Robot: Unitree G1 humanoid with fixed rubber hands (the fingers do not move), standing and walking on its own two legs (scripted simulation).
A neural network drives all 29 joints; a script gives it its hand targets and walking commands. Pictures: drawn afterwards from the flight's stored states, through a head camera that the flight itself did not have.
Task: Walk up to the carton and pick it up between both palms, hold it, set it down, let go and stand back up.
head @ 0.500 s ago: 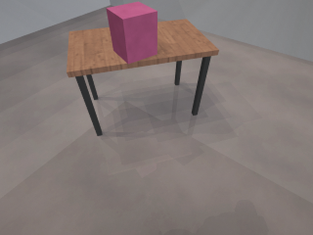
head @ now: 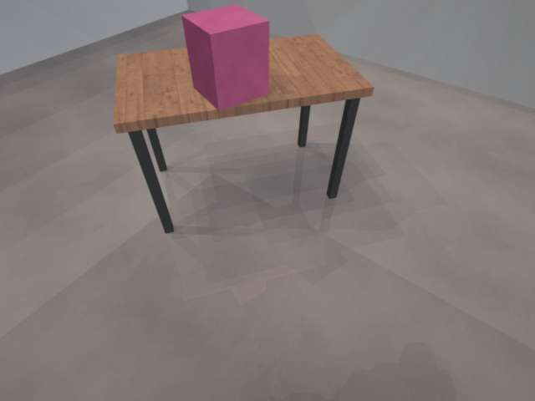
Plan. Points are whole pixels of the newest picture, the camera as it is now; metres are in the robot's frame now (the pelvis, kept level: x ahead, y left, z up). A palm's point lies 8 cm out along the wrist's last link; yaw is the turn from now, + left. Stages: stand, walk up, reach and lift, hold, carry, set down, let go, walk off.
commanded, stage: walk up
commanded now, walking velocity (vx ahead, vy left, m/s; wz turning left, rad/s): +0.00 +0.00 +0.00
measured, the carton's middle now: (227, 57) +1.19 +0.14 +0.00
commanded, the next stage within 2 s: none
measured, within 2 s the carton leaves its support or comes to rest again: neither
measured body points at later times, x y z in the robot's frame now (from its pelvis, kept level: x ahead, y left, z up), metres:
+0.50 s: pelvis +0.06 +0.03 -0.01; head +0.02 +0.06 +0.44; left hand +0.12 +0.33 -0.15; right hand +0.06 -0.27 -0.13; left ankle +0.06 +0.13 -0.73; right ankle +0.07 -0.10 -0.69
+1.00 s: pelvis +0.19 -0.01 -0.01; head +0.19 -0.04 +0.44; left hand +0.19 +0.31 -0.11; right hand +0.33 -0.28 -0.15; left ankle +0.22 +0.11 -0.69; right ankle +0.18 -0.10 -0.73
